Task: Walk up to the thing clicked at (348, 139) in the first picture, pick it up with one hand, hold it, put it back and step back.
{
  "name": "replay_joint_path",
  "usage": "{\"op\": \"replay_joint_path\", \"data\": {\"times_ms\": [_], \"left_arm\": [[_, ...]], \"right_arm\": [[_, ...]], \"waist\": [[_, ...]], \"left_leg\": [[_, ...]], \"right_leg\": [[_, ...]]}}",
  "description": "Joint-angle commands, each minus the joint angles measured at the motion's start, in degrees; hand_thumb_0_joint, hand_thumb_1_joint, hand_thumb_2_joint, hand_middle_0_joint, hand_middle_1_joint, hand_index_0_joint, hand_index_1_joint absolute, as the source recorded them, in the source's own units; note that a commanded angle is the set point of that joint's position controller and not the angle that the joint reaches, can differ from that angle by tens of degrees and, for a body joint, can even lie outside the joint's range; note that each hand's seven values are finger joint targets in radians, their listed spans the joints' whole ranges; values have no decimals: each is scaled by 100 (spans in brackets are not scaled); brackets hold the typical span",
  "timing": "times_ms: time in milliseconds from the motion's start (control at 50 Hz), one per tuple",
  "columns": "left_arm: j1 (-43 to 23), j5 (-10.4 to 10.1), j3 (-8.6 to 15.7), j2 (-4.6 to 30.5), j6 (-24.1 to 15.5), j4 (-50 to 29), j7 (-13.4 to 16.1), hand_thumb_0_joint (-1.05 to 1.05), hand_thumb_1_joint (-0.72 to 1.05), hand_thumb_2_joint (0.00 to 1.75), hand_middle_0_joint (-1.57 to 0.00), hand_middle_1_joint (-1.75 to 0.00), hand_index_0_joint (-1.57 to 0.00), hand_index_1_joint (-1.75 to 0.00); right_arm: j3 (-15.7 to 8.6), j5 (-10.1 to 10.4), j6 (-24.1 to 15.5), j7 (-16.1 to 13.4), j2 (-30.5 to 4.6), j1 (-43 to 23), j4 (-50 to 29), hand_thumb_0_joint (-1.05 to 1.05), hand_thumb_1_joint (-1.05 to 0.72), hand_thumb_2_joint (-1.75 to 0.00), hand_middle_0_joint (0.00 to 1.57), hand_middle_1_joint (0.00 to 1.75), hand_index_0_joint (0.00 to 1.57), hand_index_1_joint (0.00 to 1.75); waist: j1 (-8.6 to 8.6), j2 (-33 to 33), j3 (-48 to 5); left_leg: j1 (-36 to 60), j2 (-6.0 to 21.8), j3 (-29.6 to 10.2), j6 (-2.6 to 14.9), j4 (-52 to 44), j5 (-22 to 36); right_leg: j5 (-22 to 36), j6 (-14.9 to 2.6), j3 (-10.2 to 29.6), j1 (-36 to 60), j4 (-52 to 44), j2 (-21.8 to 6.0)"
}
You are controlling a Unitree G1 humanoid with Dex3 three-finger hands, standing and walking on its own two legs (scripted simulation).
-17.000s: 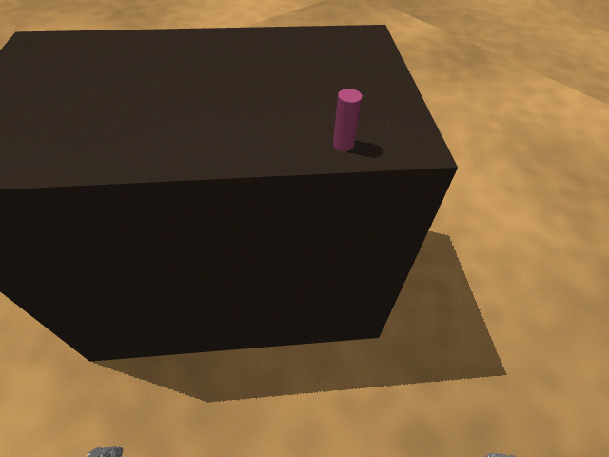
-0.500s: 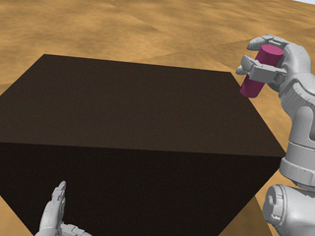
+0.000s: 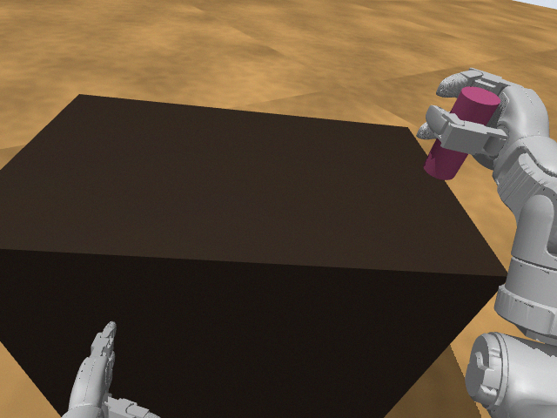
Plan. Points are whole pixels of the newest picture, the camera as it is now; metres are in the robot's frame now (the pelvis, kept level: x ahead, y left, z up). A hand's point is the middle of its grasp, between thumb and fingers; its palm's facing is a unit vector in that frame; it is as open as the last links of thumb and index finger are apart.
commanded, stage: hold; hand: right
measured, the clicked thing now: (457, 136) +0.33 -0.18 +0.30
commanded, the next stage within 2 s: crouch in 0.88 s
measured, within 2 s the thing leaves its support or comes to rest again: neither
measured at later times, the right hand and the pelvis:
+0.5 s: hand (449, 123) +0.33 -0.16 +0.32, palm faces +0.10 +0.99 -0.01, open 5.0 cm; pelvis +0.00 +0.00 +0.00, yaw +0 degrees
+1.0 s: hand (459, 125) +0.32 -0.17 +0.32, palm faces +0.12 +0.99 -0.01, open 5.0 cm; pelvis -0.01 +0.00 +0.00, yaw +0 degrees
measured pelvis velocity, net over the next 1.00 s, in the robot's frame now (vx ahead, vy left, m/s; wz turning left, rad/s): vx -0.01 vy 0.00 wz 0.00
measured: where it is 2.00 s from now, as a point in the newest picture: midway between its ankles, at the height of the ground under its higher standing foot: outside the picture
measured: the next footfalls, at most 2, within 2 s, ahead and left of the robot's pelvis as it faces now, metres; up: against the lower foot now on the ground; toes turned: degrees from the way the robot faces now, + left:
none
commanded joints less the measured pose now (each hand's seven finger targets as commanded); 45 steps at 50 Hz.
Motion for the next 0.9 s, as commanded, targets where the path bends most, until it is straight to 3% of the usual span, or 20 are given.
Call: {"op": "replay_joint_path", "data": {"times_ms": [0,20,40,80,100,140,160,260,280,320,340,460,480,580,620,680,720,820,860,880], "left_arm": [[-1094,-18,231,628,-344,-1020,32,0,-53,4,-5,-6,-6,-5],[-945,9,334,733,-333,-919,86,0,-53,4,-5,-6,-6,-5],[-1272,-1,251,724,-396,-1392,67,0,-53,4,-5,-6,-6,-5],[-985,0,138,513,-371,-911,73,0,-53,4,-5,-6,-6,-5],[-1157,5,230,630,-406,-1255,87,0,-53,4,-5,-6,-6,-5],[-918,3,196,559,-375,-905,77,0,-54,4,-5,-6,-6,-5],[-1138,3,251,688,-419,-1294,84,0,-53,4,-5,-6,-6,-5],[-926,0,272,615,-369,-732,74,0,-53,4,-5,-6,-6,-5],[-1207,-2,229,687,-425,-1289,68,0,-53,4,-5,-6,-6,-5],[-1036,-7,150,525,-374,-873,49,0,-53,4,-5,-6,-6,-5],[-1126,-9,227,644,-383,-1125,65,0,-54,4,-5,-6,-6,-5],[-965,1,228,619,-387,-991,58,0,-53,4,-5,-6,-6,-5],[-1121,0,252,673,-405,-1206,70,0,-53,4,-5,-6,-6,-5],[-1081,-19,141,521,-381,-1074,41,0,-53,4,-5,-6,-6,-5],[-1132,-5,266,662,-394,-1135,52,0,-53,4,-5,-6,-6,-5],[-1044,9,172,578,-384,-936,34,0,-53,4,-5,-6,-6,-5],[-1063,-5,209,629,-413,-1038,50,0,-52,3,-5,-6,-6,-5],[-1058,8,143,558,-432,-943,54,0,-53,4,-5,-6,-6,-5],[-1024,22,345,761,-463,-1105,101,0,-53,4,-5,-6,-6,-5],[-1004,18,188,628,-459,-947,92,0,-53,4,-5,-6,-5,-5]], "right_arm": [[-494,-1,-446,-53,-1429,-2781,-992,0,-71,-136,145,148,145,148],[-576,18,-446,-77,-1485,-2676,-829,0,-72,-135,144,146,144,146],[-442,21,-468,-83,-1342,-2877,-1160,0,-71,-134,143,145,143,145],[-517,18,-512,-106,-1402,-2834,-984,0,-71,-135,144,147,145,147],[-490,2,-558,-109,-1371,-2861,-1139,0,-71,-134,143,146,144,146],[-406,-34,-578,-87,-1293,-2754,-945,0,-70,-134,143,146,143,146],[-371,-48,-602,-73,-1328,-2939,-1215,0,-68,-134,142,145,143,145],[-274,-17,-566,-17,-1148,-2632,-913,0,-69,-135,144,147,144,147],[-196,-28,-586,1,-1136,-2832,-1181,0,-68,-135,143,146,143,146],[-387,-45,-570,-18,-1344,-2724,-897,0,-68,-135,143,146,143,146],[-467,-37,-575,-32,-1419,-2707,-976,0,-69,-135,143,146,143,146],[-542,-7,-626,-63,-1449,-2768,-925,0,-71,-134,143,146,144,146],[-495,-18,-638,-61,-1450,-2884,-1060,0,-70,-135,144,146,144,146],[-273,-24,-564,-29,-1235,-2820,-978,0,-72,-134,144,145,144,145],[-343,-32,-515,-31,-1281,-2839,-895,0,-71,-134,144,146,144,146],[-321,-61,-483,-12,-1273,-2774,-721,0,-68,-134,143,146,143,146],[-523,-1,-518,-7,-1459,-2744,-841,0,-68,-134,143,146,144,146],[-503,3,-627,-27,-1466,-2921,-1021,0,-69,-135,144,147,145,147],[-429,-10,-671,-28,-1409,-2953,-1112,0,-70,-134,144,146,144,146],[-386,-14,-661,-23,-1330,-2826,-961,0,-70,-134,144,147,145,147]], "waist": [[-8,556,-783],[-5,677,-657],[32,629,-964],[-47,535,-749],[-8,575,-1078],[12,461,-902],[59,461,-1136],[-18,356,-788],[67,429,-1075],[-24,382,-727],[-11,557,-877],[-22,580,-871],[5,539,-1070],[30,429,-777],[42,584,-847],[35,410,-620],[-53,582,-844],[-23,438,-878],[65,529,-1051],[17,450,-862]], "left_leg": [[-742,-103,112,-56,-751,788],[-728,-83,108,-74,-805,643],[-660,-67,65,-92,-787,746],[-715,-72,82,-72,-758,752],[-590,-62,68,-77,-728,898],[-748,-96,108,-44,-686,942],[-672,-92,91,-41,-689,950],[-766,-119,140,-2,-708,781],[-678,-128,143,-4,-713,816],[-754,-122,138,-13,-735,781],[-685,-105,125,-40,-758,799],[-668,-108,123,-41,-720,936],[-606,-95,108,-45,-698,1032],[-742,-82,71,-80,-760,861],[-727,-104,113,-75,-756,756],[-842,-98,103,-47,-806,541],[-718,-124,140,-44,-764,606],[-742,-76,67,-63,-758,656],[-722,-103,91,-40,-737,715],[-799,-116,114,-20,-715,689]], "right_leg": [[256,-195,-85,910,-285,161],[79,-218,-77,863,-306,172],[193,-215,-77,965,-294,171],[195,-213,-96,873,-251,180],[335,-208,-97,1000,-236,174],[391,-197,-91,992,-233,160],[399,-193,-84,1100,-249,151],[269,-177,-58,975,-304,134],[296,-175,-44,1129,-328,113],[265,-177,-58,922,-332,139],[265,-191,-70,958,-318,151],[382,-206,-90,967,-259,158],[465,-207,-91,1050,-240,161],[256,-205,-114,947,-269,171],[165,-211,-86,939,-288,156],[-20,-198,-79,878,-361,164],[64,-199,-66,939,-324,144],[99,-211,-101,914,-289,167],[135,-213,-88,1071,-292,141],[125,-203,-82,1004,-303,133]]}}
